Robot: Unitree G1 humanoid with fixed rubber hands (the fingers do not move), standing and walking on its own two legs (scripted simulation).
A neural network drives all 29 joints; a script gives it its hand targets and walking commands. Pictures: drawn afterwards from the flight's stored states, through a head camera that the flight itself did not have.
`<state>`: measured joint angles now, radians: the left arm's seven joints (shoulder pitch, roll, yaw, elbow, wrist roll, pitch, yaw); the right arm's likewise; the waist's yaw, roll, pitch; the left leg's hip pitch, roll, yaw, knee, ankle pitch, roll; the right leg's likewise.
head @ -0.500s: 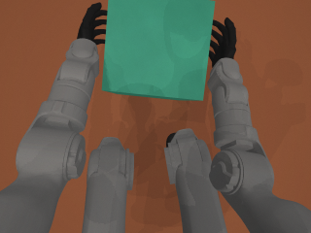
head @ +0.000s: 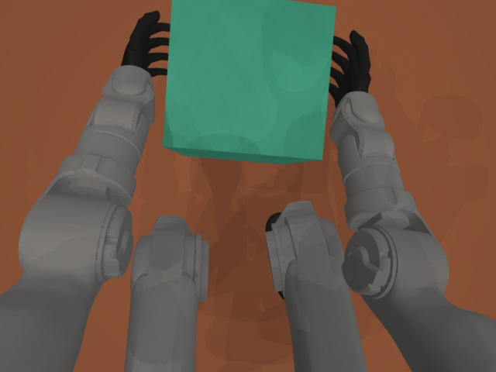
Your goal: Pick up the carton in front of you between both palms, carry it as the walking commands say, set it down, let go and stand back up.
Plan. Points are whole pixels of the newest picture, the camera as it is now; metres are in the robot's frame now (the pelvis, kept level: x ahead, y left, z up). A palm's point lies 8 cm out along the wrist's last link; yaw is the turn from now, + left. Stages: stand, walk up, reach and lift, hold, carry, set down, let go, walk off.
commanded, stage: set down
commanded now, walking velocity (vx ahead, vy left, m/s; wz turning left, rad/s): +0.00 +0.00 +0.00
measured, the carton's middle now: (242, 99) +0.49 -0.04 -0.25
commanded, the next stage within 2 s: let go in 1.88 s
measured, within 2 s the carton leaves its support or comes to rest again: neither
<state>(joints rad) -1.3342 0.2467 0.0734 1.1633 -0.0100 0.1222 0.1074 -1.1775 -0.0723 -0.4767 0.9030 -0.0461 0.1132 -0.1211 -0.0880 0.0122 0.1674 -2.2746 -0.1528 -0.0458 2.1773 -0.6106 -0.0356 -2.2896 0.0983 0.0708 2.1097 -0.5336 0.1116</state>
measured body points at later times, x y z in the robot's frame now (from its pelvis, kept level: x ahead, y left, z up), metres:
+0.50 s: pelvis -0.01 +0.00 -0.01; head +0.34 +0.01 +0.27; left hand +0.54 +0.11 -0.18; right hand +0.49 -0.20 -0.17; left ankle +0.10 +0.11 -0.35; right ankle +0.12 -0.14 -0.35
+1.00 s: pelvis -0.01 -0.01 +0.00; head +0.34 +0.00 +0.28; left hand +0.55 +0.14 -0.15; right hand +0.49 -0.23 -0.15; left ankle +0.09 +0.11 -0.35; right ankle +0.12 -0.13 -0.35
